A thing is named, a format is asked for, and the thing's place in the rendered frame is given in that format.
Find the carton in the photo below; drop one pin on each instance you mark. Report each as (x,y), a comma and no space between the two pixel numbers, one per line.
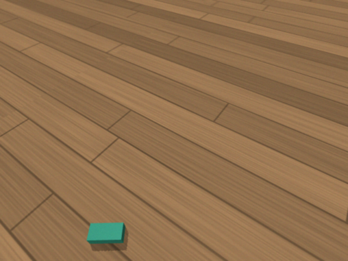
(106,233)

